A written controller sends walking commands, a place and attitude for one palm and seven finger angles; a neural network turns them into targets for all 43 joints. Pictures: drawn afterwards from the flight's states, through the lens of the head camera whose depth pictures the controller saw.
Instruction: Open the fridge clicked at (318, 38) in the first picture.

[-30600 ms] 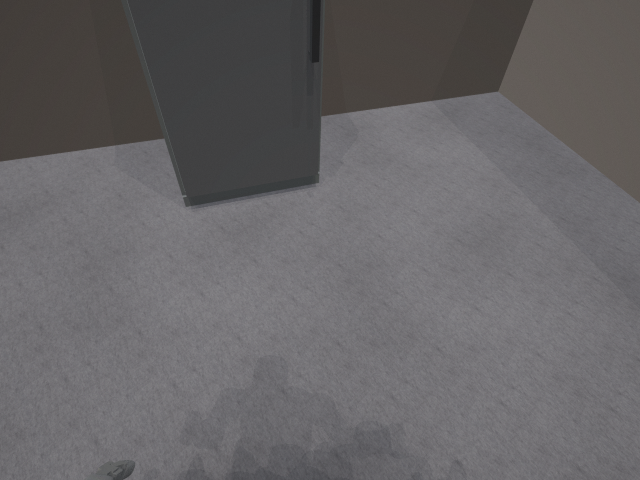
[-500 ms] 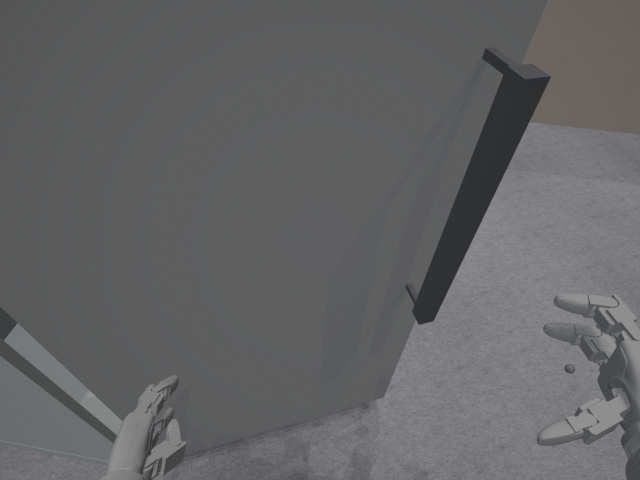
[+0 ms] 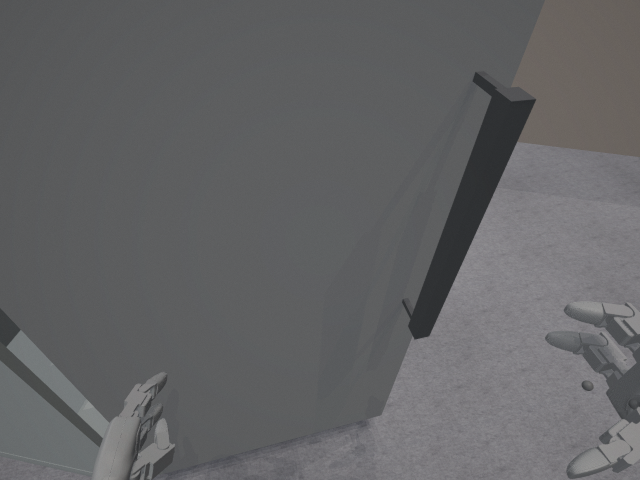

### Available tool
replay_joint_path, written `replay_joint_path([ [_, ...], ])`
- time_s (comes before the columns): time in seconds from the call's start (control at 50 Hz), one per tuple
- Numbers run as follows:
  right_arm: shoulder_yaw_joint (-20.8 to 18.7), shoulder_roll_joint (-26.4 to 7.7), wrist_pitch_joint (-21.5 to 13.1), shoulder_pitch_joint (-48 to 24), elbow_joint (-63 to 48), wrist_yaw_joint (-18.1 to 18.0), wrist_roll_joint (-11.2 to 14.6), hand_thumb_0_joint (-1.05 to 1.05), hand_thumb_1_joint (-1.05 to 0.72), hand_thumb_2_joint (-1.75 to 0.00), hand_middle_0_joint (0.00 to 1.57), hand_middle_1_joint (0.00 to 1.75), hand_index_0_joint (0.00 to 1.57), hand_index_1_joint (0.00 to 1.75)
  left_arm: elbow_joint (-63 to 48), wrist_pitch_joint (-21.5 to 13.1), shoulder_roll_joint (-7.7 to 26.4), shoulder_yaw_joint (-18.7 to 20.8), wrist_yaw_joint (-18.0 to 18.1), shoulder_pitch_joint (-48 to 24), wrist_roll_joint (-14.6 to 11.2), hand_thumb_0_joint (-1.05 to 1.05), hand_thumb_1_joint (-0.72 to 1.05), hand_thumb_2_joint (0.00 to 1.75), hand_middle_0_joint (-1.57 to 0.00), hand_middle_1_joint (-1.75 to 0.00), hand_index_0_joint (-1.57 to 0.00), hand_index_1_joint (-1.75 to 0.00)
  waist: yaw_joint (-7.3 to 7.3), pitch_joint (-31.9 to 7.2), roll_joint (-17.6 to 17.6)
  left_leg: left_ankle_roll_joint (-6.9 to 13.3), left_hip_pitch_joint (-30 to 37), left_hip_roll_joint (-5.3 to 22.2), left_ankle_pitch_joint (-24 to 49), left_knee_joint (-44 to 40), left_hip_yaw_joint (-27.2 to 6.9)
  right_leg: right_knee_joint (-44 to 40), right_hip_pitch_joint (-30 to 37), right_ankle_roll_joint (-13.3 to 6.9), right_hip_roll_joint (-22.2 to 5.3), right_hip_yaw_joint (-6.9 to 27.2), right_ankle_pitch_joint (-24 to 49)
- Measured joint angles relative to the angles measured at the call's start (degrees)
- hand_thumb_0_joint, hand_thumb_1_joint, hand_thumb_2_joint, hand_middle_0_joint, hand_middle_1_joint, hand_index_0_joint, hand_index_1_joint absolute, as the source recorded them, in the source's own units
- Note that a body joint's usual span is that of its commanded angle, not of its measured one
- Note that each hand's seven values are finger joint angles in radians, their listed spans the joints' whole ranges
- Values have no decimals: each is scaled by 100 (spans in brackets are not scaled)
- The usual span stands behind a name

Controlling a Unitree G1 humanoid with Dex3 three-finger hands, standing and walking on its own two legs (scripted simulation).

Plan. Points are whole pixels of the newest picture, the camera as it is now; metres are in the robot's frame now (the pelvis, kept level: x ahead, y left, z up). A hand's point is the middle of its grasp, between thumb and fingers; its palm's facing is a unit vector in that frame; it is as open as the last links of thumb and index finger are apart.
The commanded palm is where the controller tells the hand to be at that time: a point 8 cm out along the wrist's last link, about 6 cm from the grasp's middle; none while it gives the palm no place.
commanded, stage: draw the hand back to the body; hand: right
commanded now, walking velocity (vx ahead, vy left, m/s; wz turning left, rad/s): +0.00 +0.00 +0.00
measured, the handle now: (444, 234) +0.41 -0.15 +0.12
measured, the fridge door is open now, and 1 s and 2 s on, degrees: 65 65 65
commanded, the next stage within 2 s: step back with the hand held close in 1.18 s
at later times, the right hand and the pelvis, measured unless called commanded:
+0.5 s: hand out of the picture +0.21 -0.29 +0.15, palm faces +0.46 +0.81 -0.36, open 11.8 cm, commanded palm +0.16 -0.32 +0.17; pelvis +0.01 -0.01 +0.02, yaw +0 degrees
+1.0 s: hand out of the picture +0.20 -0.28 +0.18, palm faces +0.49 +0.78 -0.39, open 7.6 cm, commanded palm +0.16 -0.30 +0.20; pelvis +0.02 +0.00 +0.03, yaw +0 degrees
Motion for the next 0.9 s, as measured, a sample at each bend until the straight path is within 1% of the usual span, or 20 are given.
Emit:
replay_joint_path([
  [0.06,118,52,43,2,-206,-74,-70,-2,55,-20,26,115,25,115,76,-58,-14,-52,51,-83,1,1,90,90,-21,-30,-20,-30,-96,43,8,-22,109,28,10,-36,49,6,64,-22,33,48,7],
  [0.12,175,10,155,-148,-236,-88,-151,-2,52,-21,26,113,25,113,137,-75,-65,-134,93,-198,-3,1,90,90,-21,-30,-20,-30,-153,99,19,-35,228,50,32,-89,87,-20,153,-39,60,85,30],
  [0.14,236,-35,195,-197,-311,-354,-406,-2,50,-22,26,112,25,112,160,-50,-102,-135,95,-237,56,1,90,90,-21,-30,-20,-30,-185,131,29,-38,291,48,53,-134,86,-57,212,-42,61,84,45],
  [0.18,364,-51,246,-181,-552,-1207,-893,-2,47,-24,26,110,25,110,203,53,-191,-153,58,-326,165,1,90,90,-21,-30,-20,-30,-204,201,55,-52,444,47,137,-299,68,-218,372,-40,69,64,117],
  [0.22,456,46,269,-57,-820,-1958,-1228,-2,42,-26,25,107,25,107,203,173,-275,-179,13,-381,228,1,90,90,-21,-30,-20,-30,-198,264,74,-57,586,58,224,-477,34,-421,537,-46,90,25,203],
  [0.24,496,101,268,22,-938,-2241,-1349,-2,39,-27,25,105,25,105,204,234,-312,-191,-7,-392,252,1,90,90,-21,-30,-20,-30,-197,288,83,-62,651,67,264,-563,16,-523,616,-53,103,4,246],
  [0.28,571,190,262,163,-1120,-2645,-1535,-1,33,-30,25,102,24,102,220,349,-369,-206,-43,-389,288,1,90,90,-21,-30,-21,-30,-207,334,93,-77,782,83,332,-720,-14,-709,769,-69,129,-30,321],
  [0.34,651,251,244,279,-1242,-2979,-1712,-1,23,-35,25,96,24,96,293,503,-412,-210,-70,-371,325,1,90,90,-21,-30,-21,-30,-236,415,88,-99,979,111,403,-915,-47,-946,994,-89,168,-67,406],
  [0.4,649,241,244,329,-1272,-3133,-1803,-1,13,-40,24,90,24,90,386,640,-426,-195,-90,-349,344,1,90,90,-21,-30,-21,-30,-256,480,84,-115,1151,132,453,-1073,-74,-1152,1197,-100,200,-98,471],
  [0.5,564,193,229,426,-1409,-3233,-1864,-1,-5,-48,24,80,23,80,480,763,-385,-129,-127,-313,370,1,90,90,-21,-30,-21,-30,-252,539,49,-129,1394,142,514,-1298,-111,-1417,1473,-103,223,-138,542],
  [0.66,416,122,136,626,-1686,-3217,-1865,0,-33,-62,23,63,22,63,468,893,-293,15,-171,-343,361,1,90,90,-21,-30,-21,-30,-225,555,25,-115,1607,108,553,-1494,-148,-1638,1717,-78,202,-177,581],
  [0.9,247,80,34,786,-2036,-3201,-1861,1,-74,-82,22,39,21,39,408,910,-284,96,-166,-448,358,1,90,90,-21,-30,-20,-30,-295,554,6,-46,1725,24,562,-1590,-113,-1699,1816,-7,123,-142,585],
])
